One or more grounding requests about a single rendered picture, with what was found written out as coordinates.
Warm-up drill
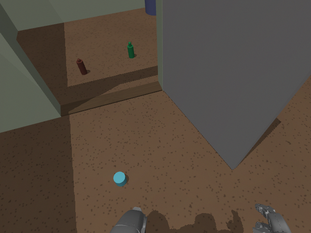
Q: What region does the right robot hand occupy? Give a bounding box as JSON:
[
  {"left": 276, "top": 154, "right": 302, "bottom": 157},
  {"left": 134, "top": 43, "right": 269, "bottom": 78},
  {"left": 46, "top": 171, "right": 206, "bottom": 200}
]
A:
[{"left": 252, "top": 203, "right": 291, "bottom": 233}]

